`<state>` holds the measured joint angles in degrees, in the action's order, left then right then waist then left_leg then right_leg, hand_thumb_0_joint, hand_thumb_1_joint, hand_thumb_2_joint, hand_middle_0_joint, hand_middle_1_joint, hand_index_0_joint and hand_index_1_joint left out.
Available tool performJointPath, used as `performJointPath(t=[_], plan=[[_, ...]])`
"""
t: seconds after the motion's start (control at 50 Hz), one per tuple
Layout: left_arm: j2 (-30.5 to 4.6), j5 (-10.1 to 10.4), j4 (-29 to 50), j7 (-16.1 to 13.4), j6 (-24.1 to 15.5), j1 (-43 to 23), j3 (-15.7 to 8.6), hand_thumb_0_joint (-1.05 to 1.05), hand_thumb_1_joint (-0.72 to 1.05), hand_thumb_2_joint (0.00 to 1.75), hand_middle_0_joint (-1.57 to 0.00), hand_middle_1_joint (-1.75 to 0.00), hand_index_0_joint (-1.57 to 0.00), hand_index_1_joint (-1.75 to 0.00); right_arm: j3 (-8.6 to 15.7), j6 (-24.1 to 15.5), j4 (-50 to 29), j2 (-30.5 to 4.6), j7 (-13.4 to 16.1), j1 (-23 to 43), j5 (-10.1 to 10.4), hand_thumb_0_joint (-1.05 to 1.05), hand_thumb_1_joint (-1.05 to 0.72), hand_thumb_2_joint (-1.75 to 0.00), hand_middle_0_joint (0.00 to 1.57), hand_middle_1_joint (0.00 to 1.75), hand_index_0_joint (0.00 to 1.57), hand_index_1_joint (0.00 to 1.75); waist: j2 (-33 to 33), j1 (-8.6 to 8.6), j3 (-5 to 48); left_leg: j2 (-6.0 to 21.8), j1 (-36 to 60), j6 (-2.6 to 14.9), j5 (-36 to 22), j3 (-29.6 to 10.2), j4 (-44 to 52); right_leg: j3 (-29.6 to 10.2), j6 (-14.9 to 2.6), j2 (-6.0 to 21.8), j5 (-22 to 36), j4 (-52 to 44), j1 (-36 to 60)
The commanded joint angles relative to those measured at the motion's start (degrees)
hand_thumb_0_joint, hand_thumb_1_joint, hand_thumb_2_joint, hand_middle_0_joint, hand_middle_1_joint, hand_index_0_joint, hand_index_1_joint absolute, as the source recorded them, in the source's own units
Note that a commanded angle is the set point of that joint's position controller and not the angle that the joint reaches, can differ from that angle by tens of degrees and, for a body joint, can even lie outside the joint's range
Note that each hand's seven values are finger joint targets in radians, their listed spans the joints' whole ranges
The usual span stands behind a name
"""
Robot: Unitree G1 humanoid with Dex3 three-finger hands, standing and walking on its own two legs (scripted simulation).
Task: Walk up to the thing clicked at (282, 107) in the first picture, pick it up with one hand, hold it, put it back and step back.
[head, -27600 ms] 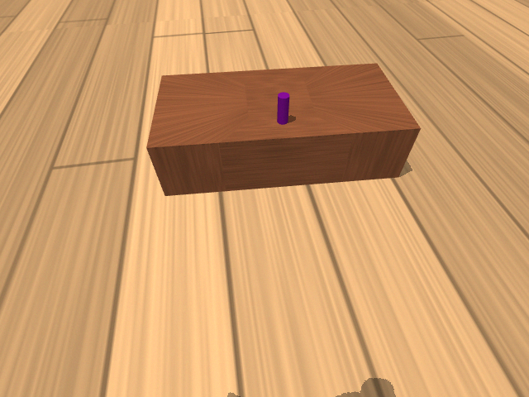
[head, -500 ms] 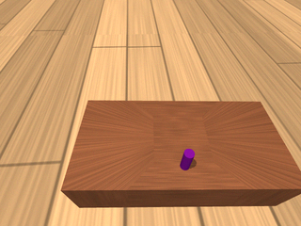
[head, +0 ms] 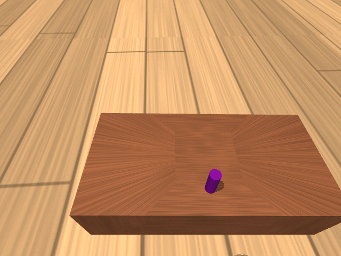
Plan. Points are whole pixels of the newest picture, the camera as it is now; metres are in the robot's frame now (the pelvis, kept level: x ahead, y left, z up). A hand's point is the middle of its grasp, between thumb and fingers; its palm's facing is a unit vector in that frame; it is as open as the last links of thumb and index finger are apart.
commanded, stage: stand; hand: right
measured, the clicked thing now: (212, 181) +0.47 -0.17 -0.38
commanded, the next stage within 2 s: step back in 0.56 s
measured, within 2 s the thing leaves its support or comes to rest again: neither
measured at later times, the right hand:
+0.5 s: hand out of the picture +0.07 -0.26 -0.15, palm faces -0.01 +0.93 -0.36, open 7.4 cm
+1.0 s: hand out of the picture +0.05 -0.30 -0.18, palm faces -0.03 +0.94 -0.33, open 7.4 cm
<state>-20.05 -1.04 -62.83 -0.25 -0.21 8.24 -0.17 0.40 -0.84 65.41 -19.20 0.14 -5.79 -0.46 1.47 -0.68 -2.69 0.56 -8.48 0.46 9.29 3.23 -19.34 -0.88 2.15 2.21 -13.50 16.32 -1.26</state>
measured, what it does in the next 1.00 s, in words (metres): lifts its left foot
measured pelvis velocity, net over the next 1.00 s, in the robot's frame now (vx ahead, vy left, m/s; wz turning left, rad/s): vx -0.08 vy -0.05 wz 0.01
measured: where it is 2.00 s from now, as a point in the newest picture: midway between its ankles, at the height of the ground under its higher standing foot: outside the picture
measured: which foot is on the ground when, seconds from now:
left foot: down 0.00-0.84, up 0.86-1.00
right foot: down 0.00-1.00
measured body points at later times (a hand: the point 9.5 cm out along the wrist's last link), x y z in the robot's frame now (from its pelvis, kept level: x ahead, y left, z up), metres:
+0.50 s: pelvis +0.00 +0.00 +0.00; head +0.01 +0.00 +0.45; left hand +0.07 +0.29 -0.14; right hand +0.07 -0.31 -0.13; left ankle +0.01 +0.11 -0.75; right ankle -0.05 -0.14 -0.75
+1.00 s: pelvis -0.08 -0.05 -0.01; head -0.01 -0.07 +0.43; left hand -0.02 +0.27 -0.12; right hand +0.05 -0.35 -0.16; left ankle -0.09 +0.09 -0.67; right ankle -0.08 -0.14 -0.75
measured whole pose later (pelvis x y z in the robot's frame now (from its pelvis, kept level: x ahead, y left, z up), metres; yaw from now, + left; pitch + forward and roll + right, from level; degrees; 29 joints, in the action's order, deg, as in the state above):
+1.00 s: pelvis -0.08 -0.05 -0.01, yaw +0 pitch -1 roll +2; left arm -19.7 -2.2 -53.3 -0.3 2.3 9.3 -3.2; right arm 2.7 3.7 53.3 -23.1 0.5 -3.0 0.7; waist -2.5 1.0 -10.1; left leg -7.2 -28.2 0.6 27.8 -7.6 -63.7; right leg 0.1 -2.5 -0.2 -17.7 33.1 -14.9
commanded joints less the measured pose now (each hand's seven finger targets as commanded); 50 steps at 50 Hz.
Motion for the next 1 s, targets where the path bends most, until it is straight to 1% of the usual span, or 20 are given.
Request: performJointPath(t=[0.0, 0.16, 0.32, 0.38, 0.52, 0.54, 0.6, 0.64, 0.7, 0.72, 0.76, 0.78, 0.8, 0.82, 0.84, 0.86, 0.88, 0.92, 0.94, 0.98], plan=[[-11.3, 0.2, 3.0, -0.6, -1.1, -1.5, -2.3, 0.0, 0.9, 0.9, -0.2, -0.3, -0.2, -0.3, 2.5, -1.0, -3.0, -12.6, 0.7, 1.5, 0.0, 0.0, -0.9, -0.9, 0.2, 0.3, 0.2, 0.3, -1.4, 0.02, 4.2, 7.5, 5.2, 0.62, -13.3, -6.4, 1.7, -2.9, -2.62, 5.8, 11.2, -2.2, -3.9], [-11.6, 0.1, 3.0, -0.7, -1.1, -1.8, -2.3, 0.0, 0.9, 0.9, -0.2, -0.3, -0.2, -0.3, 2.6, -0.9, -3.2, -12.6, 0.6, 2.1, 0.0, 0.0, -0.9, -0.9, 0.2, 0.3, 0.2, 0.3, -0.4, 0.05, 3.7, 7.4, 4.4, 0.57, -11.7, -6.5, 1.9, -2.5, -2.7, 5.8, 10.3, -2.5, -3.7], [-11.5, 0.2, 3.2, -0.6, -1.3, -1.4, -2.2, 0.0, 0.9, 0.9, -0.2, -0.3, -0.2, -0.3, 2.6, -1.0, -3.3, -12.6, 0.5, 2.5, 0.0, 0.0, -0.9, -0.9, 0.2, 0.3, 0.2, 0.3, -1.0, 0.3, 4.6, 7.6, 6.1, 0.58, -14.5, -6.5, 1.3, -2.4, -2.74, 5.8, 12.9, -2.2, -3.8], [-11.9, 0.1, 3.2, -0.6, -1.2, -2.1, -2.4, 0.0, 0.9, 0.9, -0.2, -0.3, -0.2, -0.3, 2.6, -0.8, -3.3, -12.6, 0.5, 1.9, -0.1, 0.0, -0.9, -0.9, 0.2, 0.3, 0.2, 0.3, -1.4, -0.05, 3.6, 7.2, 4.2, 0.48, -8.7, -6.6, 2.6, -2.8, -2.84, 5.7, 8.0, -3.0, -4.2], [-11.5, 0.1, 3.2, -0.6, -1.3, -1.3, -2.2, 0.0, 0.9, 0.9, -0.2, -0.3, -0.2, -0.3, 2.7, -0.9, -3.4, -12.8, 0.5, 2.1, -0.1, 0.0, -0.9, -0.9, 0.2, 0.3, 0.2, 0.3, -1.1, 0.31, 4.7, 7.7, 5.7, 0.71, -14.0, -6.7, 1.4, -2.4, -2.78, 5.9, 12.0, -2.2, -3.8], [-15.2, 1.2, 4.5, -0.9, -0.7, -2.1, -4.5, 0.0, 0.9, 0.9, -0.2, -0.3, -0.2, -0.3, 3.5, 0.1, -4.9, -15.5, 0.1, 3.7, 0.1, 0.0, -0.9, -0.9, 0.2, 0.3, 0.2, 0.3, -1.8, 0.56, -0.8, 7.4, 2.0, 2.5, -23.4, -7.6, -3.3, -1.9, -2.91, 3.8, 20.7, 3.6, -7.9], [-12.8, 1.6, 6.2, -1.2, 0.1, -0.7, -4.3, 0.0, 0.9, 0.9, -0.2, -0.3, -0.2, -0.3, 4.2, 0.8, -6.7, -15.4, 0.1, 1.9, 0.8, 0.0, -0.9, -0.9, 0.2, 0.3, 0.2, 0.3, -4.5, 0.1, 3.4, 9.8, 2.9, 5.63, -29.3, -8.3, -3.8, 0.6, -3.27, 1.2, 16.7, 10.9, -7.9], [-11.4, 1.6, 7.6, -1.1, 0.8, -0.1, -4.2, 0.0, 0.9, 0.9, -0.2, -0.3, -0.2, -0.3, 5.2, 1.3, -8.2, -17.1, 0.2, 1.8, 0.8, 0.0, -0.9, -0.9, 0.2, 0.3, 0.2, 0.3, -8.1, -0.03, 6.8, 13.1, 2.2, 8.97, -27.8, -11.3, -2.4, 1.6, -3.72, -1.3, 8.7, 17.4, -8.1], [-11.3, 0.8, 8.7, -0.8, 1.9, 2.1, -4.8, 0.0, 0.9, 0.9, -0.2, -0.3, -0.2, -0.3, 5.8, 1.9, -11.1, -17.6, 0.4, 3.8, 0.2, 0.0, -0.9, -0.9, 0.2, 0.3, 0.2, 0.3, -12.9, 0.79, 9.3, 16.8, -0.6, 13.06, -22.8, -13.8, -2.3, 0.5, -4.54, -2.6, -12.5, 27.3, -9.7], [-11.2, 0.8, 9.0, -0.6, 2.1, 3.5, -5.0, 0.0, 0.9, 0.9, -0.2, -0.3, -0.2, -0.3, 6.0, 2.1, -12.2, -17.5, 0.5, 4.5, -0.1, 0.0, -0.9, -0.9, 0.2, 0.3, 0.2, 0.3, -13.7, 1.38, 9.9, 17.4, -1.7, 13.62, -19.9, -13.4, -2.8, 0.0, -4.79, -2.3, -14.3, 29.2, -10.3], [-11.2, 0.6, 8.5, -0.3, 2.3, 6.2, -5.5, 0.0, 0.9, 0.9, -0.2, -0.3, -0.2, -0.3, 6.2, 2.8, -14.1, -17.1, 0.4, 6.7, -0.2, 0.0, -0.9, -0.9, 0.2, 0.3, 0.2, 0.3, -13.0, 3.1, 9.2, 16.2, -6.4, 12.51, -16.6, -12.1, -6.5, 0.0, -5.07, -1.9, -10.8, 25.9, -7.9], [-11.3, 0.5, 8.3, -0.3, 2.1, 7.6, -5.6, 0.0, 0.9, 0.9, -0.2, -0.3, -0.2, -0.3, 6.0, 3.2, -15.0, -16.4, 0.3, 8.2, -0.1, 0.0, -0.9, -0.9, 0.2, 0.3, 0.2, 0.3, -10.7, 4.16, 8.8, 13.5, -6.9, 10.36, -14.0, -10.1, -10.9, -0.5, -5.18, -0.9, -3.7, 18.6, -7.3], [-13.4, -0.1, 9.2, -0.5, 1.6, 6.1, -6.2, 0.0, 0.9, 0.9, -0.2, -0.3, -0.2, -0.3, 5.4, 3.6, -15.3, -14.2, 0.1, 7.9, 0.7, 0.0, -0.9, -0.9, 0.2, 0.3, 0.2, 0.3, -1.8, 4.06, 5.6, 6.5, -8.4, 5.7, -7.3, -7.1, -18.4, -6.9, -5.1, 4.2, 7.8, 7.9, -10.4], [-17.9, -0.6, 10.7, -0.7, 1.0, 3.7, -7.3, 0.0, 0.9, 0.9, -0.2, -0.3, -0.2, -0.3, 4.6, 3.8, -16.4, -11.5, 0.3, 8.5, 1.3, 0.0, -0.9, -0.9, 0.2, 0.3, 0.2, 0.3, 8.9, 3.75, 1.9, -3.4, -15.0, 1.8, 6.7, -4.9, -27.3, -17.9, -7.73, 11.8, 17.7, 1.3, -11.2], [-19.6, -0.9, 11.9, -0.9, 0.8, 1.5, -7.7, 0.0, 0.9, 0.9, -0.2, -0.3, -0.2, -0.3, 4.0, 4.3, -16.0, -10.1, 0.7, 6.4, 1.0, 0.0, -0.9, -0.9, 0.2, 0.3, 0.2, 0.3, 9.4, 2.79, -0.7, -7.4, -19.3, 1.14, 23.7, -9.7, -34.3, -21.4, -9.96, 15.8, 25.6, 1.2, -11.9], [-20.1, -1.3, 13.9, -1.0, 0.5, -1.3, -7.7, 0.0, 0.9, 0.9, -0.2, -0.3, -0.2, -0.3, 4.4, 4.5, -15.4, -11.1, 1.0, 2.6, 0.8, 0.0, -0.9, -0.9, 0.2, 0.3, 0.2, 0.3, 8.1, 1.27, -0.4, -6.8, -18.1, 1.03, 26.4, -12.0, -41.6, -21.4, -15.5, 18.3, 29.8, 3.1, -14.5], [-20.0, -1.4, 14.6, -1.2, 0.3, -3.0, -7.8, 0.0, 0.9, 0.9, -0.2, -0.3, -0.2, -0.3, 4.8, 4.5, -14.6, -12.3, 1.2, 0.8, 0.5, 0.0, -0.9, -0.9, 0.2, 0.3, 0.2, 0.3, 9.1, 0.69, 0.6, -5.8, -17.8, 1.35, 25.5, -13.1, -46.3, -22.2, -17.18, 18.9, 29.4, 3.4, -16.5], [-16.2, -1.1, 16.5, -1.2, 0.3, -7.3, -7.4, 0.0, 0.9, 0.9, -0.2, -0.3, -0.2, -0.3, 5.4, 4.1, -13.6, -14.5, 0.8, -1.6, 1.3, 0.0, -0.9, -0.9, 0.2, 0.3, 0.2, 0.3, 7.2, -1.29, 1.2, -6.6, -17.5, 0.27, 19.1, -13.9, -50.0, -13.7, -14.63, 12.5, 27.4, 5.5, -14.1], [-15.7, -1.2, 17.1, -1.2, 0.3, -7.8, -7.4, 0.0, 0.9, 0.9, -0.2, -0.3, -0.2, -0.3, 5.4, 4.1, -13.9, -14.9, 0.9, -2.5, 1.3, 0.0, -0.9, -0.9, 0.2, 0.3, 0.2, 0.3, 6.5, -1.7, 2.4, -7.6, -19.2, -0.14, 17.9, -13.4, -51.1, -10.8, -13.55, 11.3, 29.0, 7.1, -10.9], [-14.2, -1.0, 17.5, -1.6, 0.4, -4.6, -6.9, 0.0, 0.9, 0.9, -0.2, -0.3, -0.2, -0.3, 4.7, 3.8, -14.4, -14.9, 1.4, -2.6, 0.8, 0.0, -0.9, -0.9, 0.2, 0.3, 0.2, 0.3, 4.7, 0.29, 5.9, -7.4, -22.8, -0.75, 17.2, -13.1, -51.0, -9.6, -13.37, 11.3, 33.4, 10.7, -2.8]])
